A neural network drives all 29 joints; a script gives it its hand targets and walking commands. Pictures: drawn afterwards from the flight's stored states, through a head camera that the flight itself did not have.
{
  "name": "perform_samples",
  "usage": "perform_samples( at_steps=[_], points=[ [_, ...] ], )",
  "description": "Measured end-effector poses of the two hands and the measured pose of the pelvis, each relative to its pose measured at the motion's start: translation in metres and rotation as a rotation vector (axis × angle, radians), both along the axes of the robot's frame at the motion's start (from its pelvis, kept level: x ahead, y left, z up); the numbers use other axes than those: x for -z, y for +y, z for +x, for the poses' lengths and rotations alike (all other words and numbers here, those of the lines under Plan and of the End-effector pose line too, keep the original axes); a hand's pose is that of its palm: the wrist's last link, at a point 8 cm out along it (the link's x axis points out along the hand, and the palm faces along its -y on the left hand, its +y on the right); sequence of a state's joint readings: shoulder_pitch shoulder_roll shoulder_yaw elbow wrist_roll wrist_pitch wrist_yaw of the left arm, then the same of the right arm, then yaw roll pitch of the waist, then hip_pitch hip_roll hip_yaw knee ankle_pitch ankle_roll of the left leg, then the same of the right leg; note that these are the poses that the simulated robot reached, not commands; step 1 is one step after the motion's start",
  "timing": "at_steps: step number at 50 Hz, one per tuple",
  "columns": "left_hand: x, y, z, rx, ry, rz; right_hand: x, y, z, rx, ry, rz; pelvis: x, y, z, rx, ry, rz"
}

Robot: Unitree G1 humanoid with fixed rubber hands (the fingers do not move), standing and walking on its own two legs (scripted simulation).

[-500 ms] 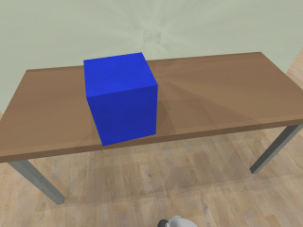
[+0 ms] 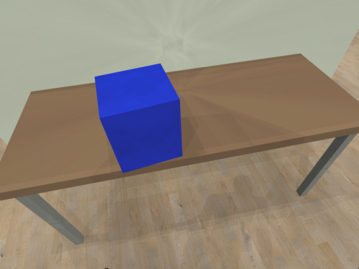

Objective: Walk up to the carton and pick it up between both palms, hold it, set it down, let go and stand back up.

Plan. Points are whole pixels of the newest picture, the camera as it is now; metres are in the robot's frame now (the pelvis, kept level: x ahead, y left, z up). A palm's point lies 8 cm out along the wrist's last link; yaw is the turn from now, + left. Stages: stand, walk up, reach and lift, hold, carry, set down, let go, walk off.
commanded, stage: walk up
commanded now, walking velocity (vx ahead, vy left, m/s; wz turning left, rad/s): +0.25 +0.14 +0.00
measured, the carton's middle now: (141, 118) +0.58 +0.11 -0.01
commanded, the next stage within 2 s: none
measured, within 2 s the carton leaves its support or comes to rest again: neither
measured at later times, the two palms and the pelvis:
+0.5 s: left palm out of the picture -0.01 +0.19 -0.08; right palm (287, 255) +0.18 -0.27 -0.15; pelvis +0.11 -0.04 +0.02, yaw +0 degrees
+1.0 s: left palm out of the picture +0.10 +0.35 -0.16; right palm out of the picture +0.13 -0.15 -0.11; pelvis +0.09 +0.11 +0.00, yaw -1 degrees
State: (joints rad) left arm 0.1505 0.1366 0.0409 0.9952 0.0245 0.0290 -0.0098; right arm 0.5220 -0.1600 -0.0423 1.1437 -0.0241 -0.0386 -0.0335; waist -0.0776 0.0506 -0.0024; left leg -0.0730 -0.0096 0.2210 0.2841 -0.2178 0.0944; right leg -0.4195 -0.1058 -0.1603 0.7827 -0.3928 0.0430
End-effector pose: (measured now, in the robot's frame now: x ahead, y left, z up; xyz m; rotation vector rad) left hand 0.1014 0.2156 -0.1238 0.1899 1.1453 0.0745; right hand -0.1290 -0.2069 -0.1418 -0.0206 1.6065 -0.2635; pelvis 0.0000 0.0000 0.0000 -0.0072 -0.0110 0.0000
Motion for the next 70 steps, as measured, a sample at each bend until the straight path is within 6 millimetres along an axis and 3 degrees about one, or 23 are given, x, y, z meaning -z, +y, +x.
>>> perform_samples(
  at_steps=[4,8,10,13,16,20,24,29,34,39,45,48,52,56,58,61,63,65,67,70],
  points=[
    [-0.002,-0.012,0.020,0.004,-0.003,0.020,0.000,-0.012,-0.011,0.021,0.075,0.023,0.003,-0.014,0.018,0.004,-0.004,0.017],
    [0.006,-0.024,0.033,-0.026,-0.001,0.057,0.013,-0.036,0.015,-0.001,0.091,0.039,0.014,-0.035,0.043,0.004,-0.004,0.046],
    [0.011,-0.027,0.025,-0.061,0.018,0.083,0.021,-0.050,0.044,-0.044,0.071,0.045,0.018,-0.044,0.054,-0.005,-0.015,0.036],
    [0.011,-0.026,-0.017,-0.142,0.140,0.115,0.021,-0.068,0.110,-0.105,-0.025,0.048,0.011,-0.055,0.073,-0.010,-0.022,0.073],
    [-0.002,-0.032,-0.067,-0.204,0.302,0.125,0.018,-0.081,0.182,-0.158,-0.147,0.048,0.001,-0.058,0.088,-0.008,-0.026,0.095],
    [-0.027,-0.039,-0.104,-0.251,0.424,0.143,0.018,-0.080,0.256,-0.194,-0.253,0.067,-0.008,-0.052,0.100,-0.006,-0.032,0.120],
    [-0.044,-0.031,-0.113,-0.267,0.475,0.157,0.013,-0.064,0.304,-0.207,-0.322,0.098,-0.015,-0.040,0.110,-0.003,-0.033,0.130],
    [-0.028,-0.008,-0.088,-0.235,0.431,0.140,0.011,-0.041,0.330,-0.234,-0.343,0.080,-0.007,-0.023,0.123,-0.002,-0.013,0.114],
    [0.004,0.025,-0.043,-0.202,0.324,0.093,0.012,-0.015,0.338,-0.256,-0.322,0.020,0.005,0.007,0.129,-0.018,-0.006,0.042],
    [0.044,0.068,-0.011,-0.161,0.281,0.036,-0.001,0.007,0.334,-0.247,-0.324,-0.094,0.019,0.043,0.127,-0.014,0.004,0.008],
    [0.037,0.107,0.018,-0.130,0.223,0.010,-0.025,0.028,0.293,-0.186,-0.320,-0.189,0.005,0.084,0.104,0.013,0.019,-0.068],
    [0.035,0.126,0.017,-0.104,0.207,0.009,-0.028,0.046,0.275,-0.167,-0.329,-0.185,0.003,0.099,0.092,0.024,0.022,-0.066],
    [0.031,0.142,-0.018,-0.135,0.261,-0.018,-0.031,0.074,0.246,-0.145,-0.327,-0.155,-0.004,0.115,0.084,0.016,0.025,-0.063],
    [0.020,0.160,-0.075,-0.178,0.338,-0.004,-0.025,0.098,0.223,-0.165,-0.298,-0.123,-0.007,0.134,0.073,0.009,0.021,-0.078],
    [0.013,0.172,-0.116,-0.209,0.388,0.025,-0.018,0.105,0.218,-0.170,-0.281,-0.109,-0.005,0.144,0.064,0.008,0.015,-0.066],
    [0.005,0.192,-0.201,-0.302,0.510,0.098,-0.006,0.103,0.219,-0.201,-0.261,-0.110,0.008,0.156,0.038,0.029,-0.008,-0.007],
    [0.006,0.200,-0.230,-0.311,0.603,0.101,-0.011,0.107,0.211,-0.195,-0.265,-0.128,0.010,0.164,0.030,0.012,0.003,-0.009],
    [0.017,0.213,-0.210,-0.262,0.572,0.095,-0.022,0.114,0.193,-0.184,-0.268,-0.144,0.006,0.169,0.028,0.013,0.028,0.021],
    [0.029,0.225,-0.157,-0.189,0.437,0.080,-0.026,0.118,0.173,-0.173,-0.263,-0.169,0.006,0.181,0.026,0.013,0.059,0.018],
    [0.038,0.247,-0.069,-0.112,0.183,0.063,-0.012,0.139,0.148,-0.176,-0.225,-0.187,0.015,0.209,0.017,-0.005,0.065,-0.026]
  ],
)
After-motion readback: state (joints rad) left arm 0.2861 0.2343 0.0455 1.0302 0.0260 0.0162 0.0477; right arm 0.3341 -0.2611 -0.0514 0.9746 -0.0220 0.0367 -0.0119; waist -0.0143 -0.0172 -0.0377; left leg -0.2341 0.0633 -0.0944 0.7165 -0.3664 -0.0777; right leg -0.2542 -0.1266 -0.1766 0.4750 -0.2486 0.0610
